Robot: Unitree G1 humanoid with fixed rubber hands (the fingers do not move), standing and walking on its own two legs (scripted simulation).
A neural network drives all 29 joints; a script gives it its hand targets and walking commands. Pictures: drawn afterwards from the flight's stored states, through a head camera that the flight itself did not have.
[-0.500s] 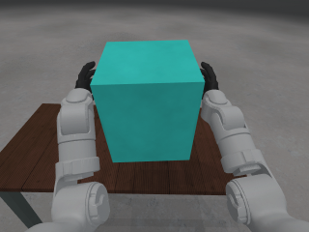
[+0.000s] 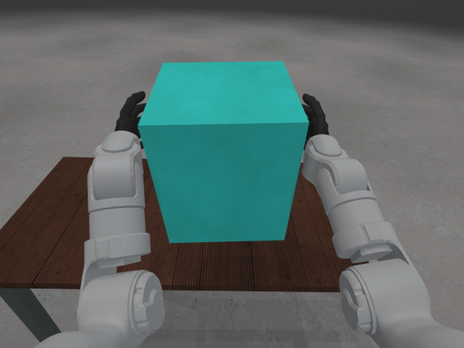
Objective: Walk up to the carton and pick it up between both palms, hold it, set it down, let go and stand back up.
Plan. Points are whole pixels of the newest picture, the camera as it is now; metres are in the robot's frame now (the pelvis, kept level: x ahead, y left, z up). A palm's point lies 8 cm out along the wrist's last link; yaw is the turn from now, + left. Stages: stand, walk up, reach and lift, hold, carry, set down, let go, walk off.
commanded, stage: hold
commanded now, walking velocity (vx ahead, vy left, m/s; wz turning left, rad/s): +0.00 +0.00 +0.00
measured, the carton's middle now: (225, 153) +0.39 +0.00 +0.21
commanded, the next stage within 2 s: none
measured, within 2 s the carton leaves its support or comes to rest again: neither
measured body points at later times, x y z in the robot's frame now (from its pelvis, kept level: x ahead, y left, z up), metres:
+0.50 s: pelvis +0.00 +0.00 +0.00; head -0.08 +0.01 +0.44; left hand +0.37 +0.16 +0.25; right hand +0.38 -0.15 +0.25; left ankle +0.03 +0.15 -0.75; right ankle +0.01 -0.12 -0.75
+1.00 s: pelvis +0.00 +0.00 +0.00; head -0.08 +0.01 +0.44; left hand +0.37 +0.15 +0.26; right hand +0.38 -0.15 +0.25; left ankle +0.03 +0.15 -0.75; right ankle +0.01 -0.12 -0.75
